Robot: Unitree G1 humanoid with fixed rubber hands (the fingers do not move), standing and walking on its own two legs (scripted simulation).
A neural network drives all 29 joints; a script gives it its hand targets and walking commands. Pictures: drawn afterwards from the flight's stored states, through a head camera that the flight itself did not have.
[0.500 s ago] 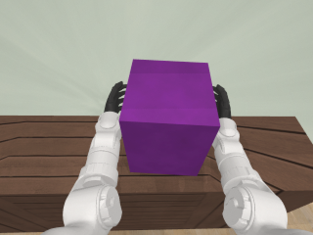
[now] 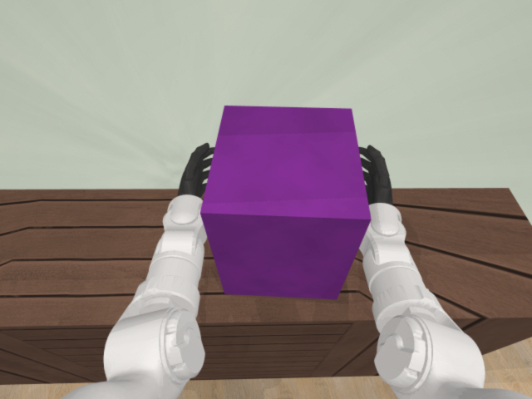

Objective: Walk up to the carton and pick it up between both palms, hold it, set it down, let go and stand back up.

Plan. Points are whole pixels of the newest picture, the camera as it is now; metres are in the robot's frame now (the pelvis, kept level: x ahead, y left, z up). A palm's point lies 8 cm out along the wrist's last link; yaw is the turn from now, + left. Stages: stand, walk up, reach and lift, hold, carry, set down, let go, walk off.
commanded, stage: set down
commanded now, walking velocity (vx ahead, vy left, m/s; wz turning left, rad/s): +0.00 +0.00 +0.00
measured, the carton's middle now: (283, 207) +0.41 +0.01 +0.03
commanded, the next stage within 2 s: none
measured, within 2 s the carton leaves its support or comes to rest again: rests again in 0.26 s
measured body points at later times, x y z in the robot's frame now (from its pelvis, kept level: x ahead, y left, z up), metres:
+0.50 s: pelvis -0.01 +0.00 +0.00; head +0.06 +0.02 +0.44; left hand +0.43 +0.15 +0.05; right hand +0.41 -0.14 +0.06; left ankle +0.01 +0.14 -0.75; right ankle -0.05 -0.12 -0.75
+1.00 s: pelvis -0.01 +0.00 +0.00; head +0.07 +0.03 +0.44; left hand +0.42 +0.15 +0.04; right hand +0.41 -0.14 +0.05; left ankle +0.01 +0.14 -0.75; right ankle -0.05 -0.12 -0.75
